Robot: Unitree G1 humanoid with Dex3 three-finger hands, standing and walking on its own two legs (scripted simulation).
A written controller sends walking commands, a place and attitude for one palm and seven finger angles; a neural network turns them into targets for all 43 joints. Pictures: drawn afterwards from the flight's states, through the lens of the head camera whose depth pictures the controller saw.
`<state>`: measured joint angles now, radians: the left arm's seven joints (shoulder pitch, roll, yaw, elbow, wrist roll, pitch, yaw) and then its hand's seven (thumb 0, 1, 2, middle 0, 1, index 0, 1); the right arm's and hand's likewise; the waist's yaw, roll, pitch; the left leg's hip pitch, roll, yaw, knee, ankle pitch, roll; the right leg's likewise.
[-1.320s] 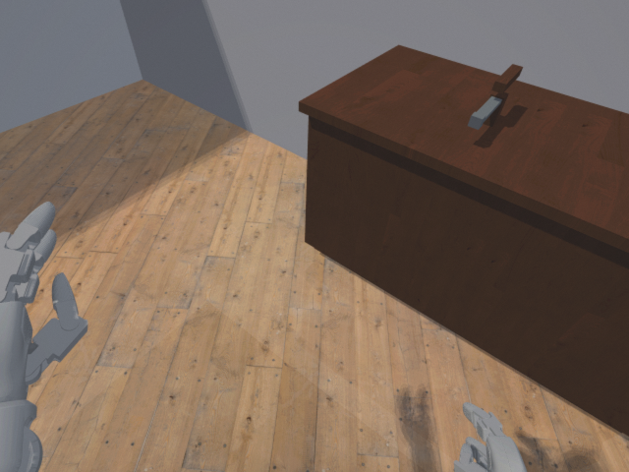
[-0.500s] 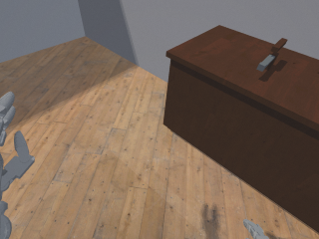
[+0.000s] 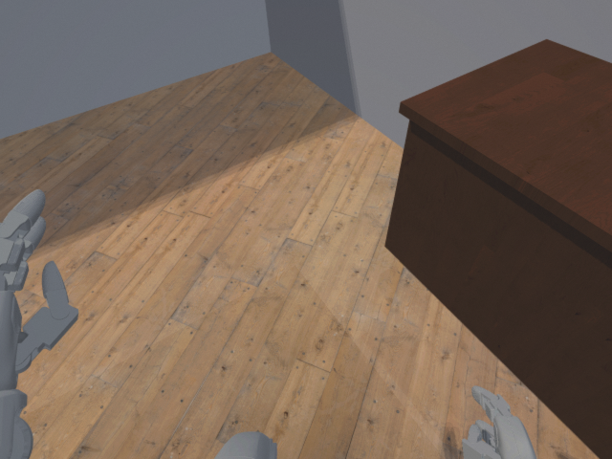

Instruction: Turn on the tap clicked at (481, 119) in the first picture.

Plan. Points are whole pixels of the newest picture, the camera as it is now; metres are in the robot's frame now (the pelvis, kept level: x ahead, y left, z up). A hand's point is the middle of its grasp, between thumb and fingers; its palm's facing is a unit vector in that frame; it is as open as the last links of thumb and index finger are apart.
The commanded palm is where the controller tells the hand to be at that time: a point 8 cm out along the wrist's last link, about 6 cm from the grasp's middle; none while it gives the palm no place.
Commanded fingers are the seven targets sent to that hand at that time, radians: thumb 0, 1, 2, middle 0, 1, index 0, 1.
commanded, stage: walk to a spot facing it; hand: left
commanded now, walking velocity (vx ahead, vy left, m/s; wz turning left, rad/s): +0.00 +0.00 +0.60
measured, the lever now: out of the picture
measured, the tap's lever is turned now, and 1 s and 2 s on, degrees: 0 0 0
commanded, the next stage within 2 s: none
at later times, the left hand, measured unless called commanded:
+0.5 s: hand out of the picture +0.17 +0.28 +0.19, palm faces +0.56 -0.71 -0.43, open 7.4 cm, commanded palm +0.11 +0.31 +0.18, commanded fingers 0.00 0.90 0.90 -0.20 -0.30 -0.20 -0.30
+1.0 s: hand out of the picture +0.03 +0.25 +0.19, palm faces +0.81 -0.45 -0.37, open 7.4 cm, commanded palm -0.04 +0.26 +0.18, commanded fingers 0.00 0.90 0.90 -0.20 -0.30 -0.20 -0.30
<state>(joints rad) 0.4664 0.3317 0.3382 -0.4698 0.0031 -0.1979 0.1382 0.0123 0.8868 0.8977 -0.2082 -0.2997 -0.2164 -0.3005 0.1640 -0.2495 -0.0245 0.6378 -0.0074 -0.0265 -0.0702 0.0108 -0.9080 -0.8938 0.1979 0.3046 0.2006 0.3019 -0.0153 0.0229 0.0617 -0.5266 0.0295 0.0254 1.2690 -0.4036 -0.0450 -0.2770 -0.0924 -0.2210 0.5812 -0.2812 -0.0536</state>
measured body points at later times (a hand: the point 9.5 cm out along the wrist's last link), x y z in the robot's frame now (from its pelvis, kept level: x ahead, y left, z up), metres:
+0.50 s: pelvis +0.03 +0.00 +0.00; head +0.05 +0.03 +0.45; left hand +0.14 +0.31 +0.22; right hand +0.24 -0.14 -0.08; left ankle +0.05 +0.13 -0.73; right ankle +0.07 -0.14 -0.68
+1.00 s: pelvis -0.01 -0.06 +0.00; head -0.01 -0.05 +0.45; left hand -0.02 +0.27 +0.21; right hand +0.28 -0.20 -0.07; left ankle -0.09 +0.05 -0.73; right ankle +0.07 -0.14 -0.73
